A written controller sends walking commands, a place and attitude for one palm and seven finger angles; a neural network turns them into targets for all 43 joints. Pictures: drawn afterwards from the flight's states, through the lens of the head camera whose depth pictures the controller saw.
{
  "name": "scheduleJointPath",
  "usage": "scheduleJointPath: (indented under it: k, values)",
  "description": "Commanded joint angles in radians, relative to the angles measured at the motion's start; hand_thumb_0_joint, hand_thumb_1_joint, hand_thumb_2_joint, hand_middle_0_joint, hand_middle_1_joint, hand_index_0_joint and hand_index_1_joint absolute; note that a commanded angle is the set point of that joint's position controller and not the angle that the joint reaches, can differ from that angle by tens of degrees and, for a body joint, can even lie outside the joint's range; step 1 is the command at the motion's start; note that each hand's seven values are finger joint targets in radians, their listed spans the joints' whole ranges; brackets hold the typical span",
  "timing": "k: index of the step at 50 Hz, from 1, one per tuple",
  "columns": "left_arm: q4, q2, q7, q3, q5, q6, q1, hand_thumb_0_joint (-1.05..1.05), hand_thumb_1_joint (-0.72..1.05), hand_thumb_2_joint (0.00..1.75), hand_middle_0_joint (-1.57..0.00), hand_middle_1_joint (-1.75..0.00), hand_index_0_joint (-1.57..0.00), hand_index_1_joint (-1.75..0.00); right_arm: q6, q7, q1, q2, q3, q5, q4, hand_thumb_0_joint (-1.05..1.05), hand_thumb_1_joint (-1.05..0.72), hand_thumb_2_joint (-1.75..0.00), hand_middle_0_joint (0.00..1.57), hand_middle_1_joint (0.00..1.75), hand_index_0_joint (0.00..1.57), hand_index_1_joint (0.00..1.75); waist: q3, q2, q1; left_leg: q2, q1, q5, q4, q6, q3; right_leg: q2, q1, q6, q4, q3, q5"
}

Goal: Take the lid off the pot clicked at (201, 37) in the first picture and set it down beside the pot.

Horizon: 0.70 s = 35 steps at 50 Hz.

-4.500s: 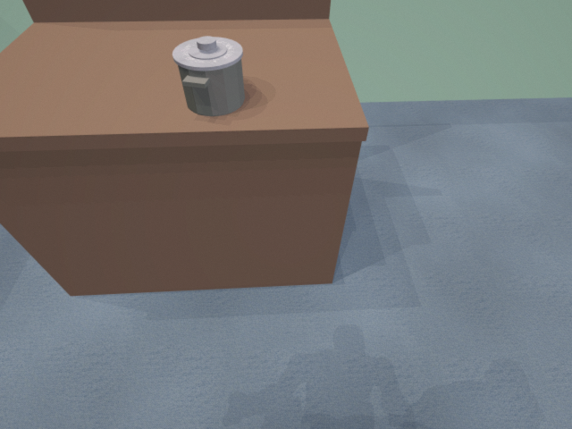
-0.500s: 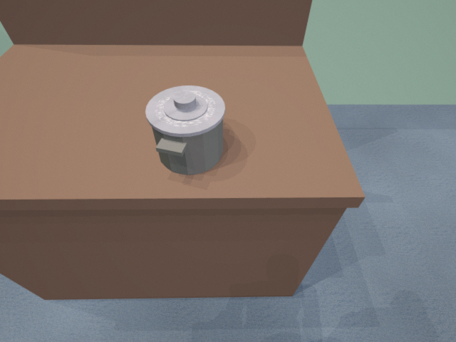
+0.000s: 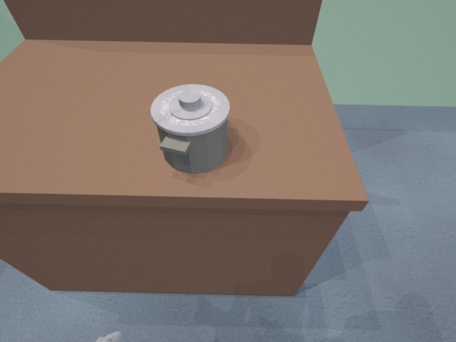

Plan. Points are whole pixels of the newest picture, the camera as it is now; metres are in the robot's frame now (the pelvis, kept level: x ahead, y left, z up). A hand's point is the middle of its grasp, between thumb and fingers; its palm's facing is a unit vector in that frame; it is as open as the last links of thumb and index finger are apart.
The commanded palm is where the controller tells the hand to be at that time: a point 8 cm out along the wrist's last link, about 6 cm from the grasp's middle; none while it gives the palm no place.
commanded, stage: lift the closed hand beside the body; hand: left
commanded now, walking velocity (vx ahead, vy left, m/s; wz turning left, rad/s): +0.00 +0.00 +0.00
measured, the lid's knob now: (189, 99) +0.52 +0.12 +0.15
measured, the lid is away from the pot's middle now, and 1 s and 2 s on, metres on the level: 0.00 0.00 0.00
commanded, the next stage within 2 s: raise the hand higher, near the body in 0.52 s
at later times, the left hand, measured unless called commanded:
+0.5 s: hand out of the picture +0.11 +0.21 +0.01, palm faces +0.29 -0.90 -0.33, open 3.1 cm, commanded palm +0.06 +0.24 +0.05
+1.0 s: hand (54, 322) +0.13 +0.24 +0.08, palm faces +0.25 -0.89 -0.37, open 3.1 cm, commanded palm +0.08 +0.27 +0.12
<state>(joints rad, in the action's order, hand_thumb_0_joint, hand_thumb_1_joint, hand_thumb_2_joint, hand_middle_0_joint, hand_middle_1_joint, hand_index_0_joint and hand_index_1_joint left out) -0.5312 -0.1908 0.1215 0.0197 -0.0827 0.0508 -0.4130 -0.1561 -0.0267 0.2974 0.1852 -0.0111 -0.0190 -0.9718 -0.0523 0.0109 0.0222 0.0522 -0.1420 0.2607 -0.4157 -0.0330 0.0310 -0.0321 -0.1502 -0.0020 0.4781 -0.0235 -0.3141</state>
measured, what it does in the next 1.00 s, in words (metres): stands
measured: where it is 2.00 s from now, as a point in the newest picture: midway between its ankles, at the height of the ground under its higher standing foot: outside the picture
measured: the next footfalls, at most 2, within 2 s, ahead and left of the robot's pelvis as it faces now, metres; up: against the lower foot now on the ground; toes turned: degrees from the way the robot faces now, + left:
none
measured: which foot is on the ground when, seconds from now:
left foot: down 0.00-1.00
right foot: down 0.00-1.00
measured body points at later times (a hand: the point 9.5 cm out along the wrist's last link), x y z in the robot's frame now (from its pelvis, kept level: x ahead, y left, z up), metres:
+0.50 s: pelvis -0.03 -0.03 +0.01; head -0.02 -0.03 +0.46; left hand +0.09 +0.25 +0.04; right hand +0.18 -0.25 -0.07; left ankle -0.02 +0.09 -0.74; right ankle -0.04 -0.12 -0.74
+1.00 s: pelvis -0.02 +0.01 +0.01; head -0.02 +0.01 +0.46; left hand +0.11 +0.28 +0.10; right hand +0.17 -0.21 -0.07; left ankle -0.02 +0.09 -0.74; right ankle -0.04 -0.12 -0.74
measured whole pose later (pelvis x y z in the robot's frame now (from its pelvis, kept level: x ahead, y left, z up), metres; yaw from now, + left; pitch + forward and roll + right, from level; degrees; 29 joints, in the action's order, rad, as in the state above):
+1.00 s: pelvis -0.02 +0.01 +0.01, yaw -1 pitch -3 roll -1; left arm 0.38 -0.28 0.06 -0.17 -0.03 -0.10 -0.69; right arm -0.10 -0.01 0.18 0.22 0.00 0.03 -0.61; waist -0.05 -0.03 0.07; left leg 0.03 -0.09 0.19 -0.33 -0.05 0.03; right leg 0.00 -0.03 0.01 0.25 -0.02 -0.16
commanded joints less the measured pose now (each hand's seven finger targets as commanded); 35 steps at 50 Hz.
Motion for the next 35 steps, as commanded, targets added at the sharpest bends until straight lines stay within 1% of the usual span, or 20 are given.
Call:
scheduleJointPath:
  k: [1,2,4,5,6,8,10,11,13,15,16,19,20,22,24,25,28,30,33,35]
  values:
    - [0.283,0.048,0.056,0.017,0.061,-0.017,-0.149,0.00,0.90,0.90,-0.46,-0.59,-0.46,-0.59,-0.114,0.037,-0.139,0.155,0.047,0.006,0.192,0.00,-0.90,-0.90,0.20,0.30,0.20,0.30,0.048,0.028,-0.019,-0.061,0.090,-0.665,0.052,0.046,-0.097,0.052,-0.034,-0.034,-0.102,-0.078,0.302]
    - [0.202,0.026,0.039,-0.029,0.080,-0.020,-0.192,0.00,0.90,0.90,-0.51,-0.64,-0.51,-0.64,-0.080,0.050,-0.148,0.159,0.073,0.007,0.215,0.00,-0.90,-0.90,0.20,0.30,0.20,0.30,-0.004,0.109,-0.012,-0.058,0.014,-0.608,0.042,0.033,-0.090,0.052,-0.049,-0.029,-0.107,-0.083,0.346]
    - [0.227,-0.017,0.005,-0.092,0.091,-0.045,-0.336,0.00,0.90,0.90,-0.60,-0.73,-0.60,-0.73,-0.024,0.065,-0.190,0.162,0.100,0.010,0.285,0.00,-0.90,-0.90,0.20,0.30,0.20,0.30,0.004,0.196,0.017,-0.052,-0.048,-0.426,0.038,0.014,-0.064,0.043,-0.026,-0.017,-0.116,-0.063,0.359]
    - [0.217,-0.037,-0.005,-0.143,0.078,-0.055,-0.447,0.00,0.90,0.90,-0.64,-0.78,-0.64,-0.78,-0.003,0.067,-0.214,0.154,0.110,0.005,0.312,0.00,-0.90,-0.90,0.20,0.30,0.20,0.30,0.012,0.182,0.050,-0.048,-0.076,-0.367,0.045,0.017,-0.048,0.035,0.015,-0.018,-0.119,-0.054,0.358]
    - [0.315,-0.059,-0.020,-0.153,0.065,-0.076,-0.473,0.00,0.90,0.90,-0.68,-0.83,-0.68,-0.83,0.006,0.073,-0.216,0.153,0.109,0.008,0.351,0.00,-0.90,-0.90,0.20,0.30,0.20,0.30,0.041,0.159,0.062,-0.041,-0.082,-0.317,0.047,0.020,-0.037,0.028,0.038,-0.018,-0.116,-0.040,0.323]
    - [0.595,-0.157,-0.026,-0.202,0.062,-0.131,-0.311,0.00,0.90,0.90,-0.77,-0.92,-0.77,-0.92,0.005,0.067,-0.227,0.151,0.095,0.006,0.429,0.00,-0.90,-0.90,0.20,0.30,0.20,0.30,0.104,0.049,0.049,-0.023,-0.053,-0.233,0.047,0.013,-0.012,0.030,0.040,-0.017,-0.137,-0.010,0.249]
    - [0.753,-0.255,-0.009,-0.262,0.064,-0.164,-0.120,0.00,0.90,0.90,-0.86,-1.02,-0.86,-1.02,0.013,0.046,-0.225,0.152,0.079,0.013,0.461,0.00,-0.90,-0.90,0.20,0.30,0.20,0.30,0.103,-0.029,0.011,-0.014,-0.013,-0.149,0.039,0.006,0.001,0.033,-0.013,-0.005,-0.189,0.019,0.162]
    - [0.760,-0.220,-0.005,-0.229,0.066,-0.166,-0.059,0.00,0.90,0.90,-0.90,-1.07,-0.90,-1.07,0.015,0.034,-0.231,0.145,0.068,0.021,0.471,0.00,-0.90,-0.90,0.20,0.30,0.20,0.30,0.062,-0.044,-0.009,-0.006,-0.010,-0.112,0.036,0.000,0.005,0.036,-0.052,-0.001,-0.219,0.029,0.118]
    - [0.676,-0.168,-0.003,-0.197,0.056,-0.155,-0.052,0.00,0.90,0.90,-0.99,-1.16,-0.99,-1.16,0.026,0.015,-0.220,0.147,0.062,0.023,0.467,0.00,-0.90,-0.90,0.20,0.30,0.20,0.30,-0.001,0.003,-0.027,-0.003,0.012,-0.067,0.026,-0.007,0.011,0.035,-0.094,0.007,-0.271,0.046,0.053]
    - [0.710,-0.158,-0.012,-0.176,0.050,-0.156,-0.038,0.00,0.90,0.90,-1.08,-1.26,-1.08,-1.26,0.031,0.004,-0.216,0.155,0.063,0.024,0.486,0.00,-0.90,-0.90,0.20,0.30,0.20,0.30,-0.004,0.007,-0.036,0.002,0.054,-0.039,0.017,-0.012,0.016,0.031,-0.123,0.014,-0.320,0.061,-0.017]
    - [0.739,-0.139,-0.018,-0.153,0.047,-0.161,-0.054,0.00,0.90,0.90,-1.12,-1.31,-1.12,-1.31,0.029,-0.002,-0.217,0.157,0.061,0.025,0.493,0.00,-0.90,-0.90,0.20,0.30,0.20,0.30,0.015,-0.017,-0.027,0.001,0.077,-0.041,0.030,-0.014,0.017,0.030,-0.099,0.009,-0.326,0.055,-0.026]
    - [0.883,-0.188,-0.011,-0.176,0.046,-0.170,-0.068,0.00,0.90,0.90,-1.26,-1.45,-1.26,-1.45,0.011,-0.013,-0.213,0.161,0.054,0.033,0.506,0.00,-0.90,-0.90,0.20,0.30,0.20,0.30,0.113,-0.104,0.000,0.002,0.139,-0.110,0.057,-0.016,0.009,0.032,-0.016,0.001,-0.319,0.048,0.063]
    - [0.886,-0.233,-0.004,-0.228,0.047,-0.165,-0.096,0.00,0.90,0.90,-1.30,-1.50,-1.30,-1.50,0.012,-0.016,-0.212,0.165,0.056,0.035,0.503,0.00,-0.90,-0.90,0.20,0.30,0.20,0.30,0.115,-0.092,0.005,0.002,0.142,-0.127,0.064,-0.013,0.004,0.040,-0.007,0.002,-0.320,0.037,0.092]
    - [0.811,-0.217,-0.005,-0.256,0.042,-0.155,-0.178,0.00,0.90,0.90,-1.30,-1.50,-1.30,-1.50,0.025,-0.020,-0.221,0.161,0.061,0.038,0.487,0.00,-0.90,-0.90,0.20,0.30,0.20,0.30,0.057,0.023,0.012,-0.002,0.111,-0.163,0.086,-0.017,-0.001,0.044,0.022,0.007,-0.305,0.016,0.187]
    - [0.768,-0.195,-0.020,-0.263,0.035,-0.153,-0.244,0.00,0.90,0.90,-1.30,-1.50,-1.30,-1.50,0.043,-0.018,-0.230,0.157,0.068,0.035,0.486,0.00,-0.90,-0.90,0.20,0.30,0.20,0.30,0.015,0.065,0.026,-0.006,0.095,-0.180,0.101,-0.017,0.001,0.046,0.036,0.014,-0.293,0.009,0.237]
    - [0.781,-0.218,-0.022,-0.291,0.036,-0.153,-0.264,0.00,0.90,0.90,-1.30,-1.50,-1.30,-1.50,0.047,-0.014,-0.237,0.161,0.071,0.033,0.492,0.00,-0.90,-0.90,0.20,0.30,0.20,0.30,0.020,0.009,0.035,-0.005,0.109,-0.203,0.107,-0.013,0.003,0.052,0.045,0.008,-0.294,0.004,0.259]
    - [0.976,-0.221,-0.036,-0.258,0.040,-0.183,-0.207,0.00,0.90,0.90,-1.30,-1.50,-1.30,-1.50,0.032,-0.011,-0.235,0.161,0.058,0.035,0.521,0.00,-0.90,-0.90,0.20,0.30,0.20,0.30,0.074,-0.091,0.038,-0.003,0.135,-0.269,0.106,-0.012,0.004,0.060,0.080,0.002,-0.278,0.000,0.320]
    - [1.013,-0.273,-0.024,-0.309,0.050,-0.180,-0.217,0.00,0.90,0.90,-1.30,-1.50,-1.30,-1.50,0.020,-0.010,-0.237,0.164,0.053,0.041,0.519,0.00,-0.90,-0.90,0.20,0.30,0.20,0.30,0.094,-0.110,0.041,-0.004,0.137,-0.295,0.103,-0.006,-0.005,0.072,0.086,0.000,-0.279,-0.007,0.335]
    - [0.927,-0.199,-0.036,-0.280,0.048,-0.174,-0.336,0.00,0.90,0.90,-1.30,-1.50,-1.30,-1.50,0.026,-0.010,-0.233,0.157,0.064,0.043,0.506,0.00,-0.90,-0.90,0.20,0.30,0.20,0.30,0.052,0.021,0.042,-0.011,0.121,-0.326,0.111,-0.012,-0.010,0.079,0.084,0.002,-0.266,-0.024,0.365]
    - [0.871,-0.188,-0.050,-0.297,0.045,-0.170,-0.421,0.00,0.90,0.90,-1.30,-1.50,-1.30,-1.50,0.036,0.002,-0.241,0.156,0.076,0.038,0.504,0.00,-0.90,-0.90,0.20,0.30,0.20,0.30,0.042,0.035,0.054,-0.016,0.113,-0.346,0.112,-0.009,-0.007,0.084,0.085,0.004,-0.261,-0.025,0.378]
